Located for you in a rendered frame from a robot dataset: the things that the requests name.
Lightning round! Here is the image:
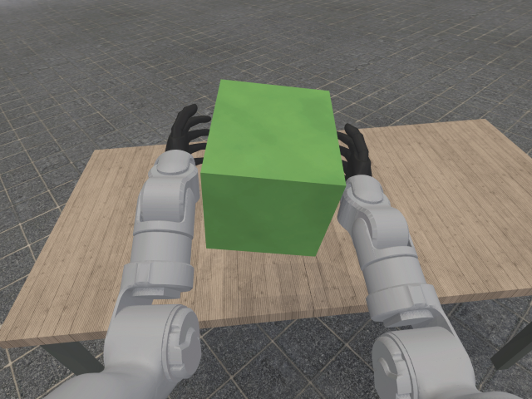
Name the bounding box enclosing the robot left upper arm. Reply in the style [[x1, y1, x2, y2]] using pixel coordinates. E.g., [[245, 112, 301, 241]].
[[42, 304, 201, 399]]

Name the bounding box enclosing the right robot forearm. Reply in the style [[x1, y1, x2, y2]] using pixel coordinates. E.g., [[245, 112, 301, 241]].
[[337, 175, 475, 379]]

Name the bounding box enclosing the robot right upper arm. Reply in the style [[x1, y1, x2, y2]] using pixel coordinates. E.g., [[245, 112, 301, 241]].
[[372, 327, 523, 399]]

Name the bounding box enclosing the right robot hand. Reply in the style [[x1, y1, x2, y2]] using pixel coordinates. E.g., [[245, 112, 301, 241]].
[[337, 123, 372, 181]]

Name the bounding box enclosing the table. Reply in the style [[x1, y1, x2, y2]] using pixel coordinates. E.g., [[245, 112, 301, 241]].
[[0, 119, 532, 376]]

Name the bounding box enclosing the carton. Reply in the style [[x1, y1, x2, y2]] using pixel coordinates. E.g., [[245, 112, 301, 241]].
[[200, 79, 346, 257]]

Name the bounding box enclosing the left robot forearm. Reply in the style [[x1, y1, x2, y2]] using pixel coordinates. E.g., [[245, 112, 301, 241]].
[[103, 150, 200, 364]]

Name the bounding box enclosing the left robot hand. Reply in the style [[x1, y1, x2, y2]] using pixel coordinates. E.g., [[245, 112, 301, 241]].
[[165, 104, 211, 165]]

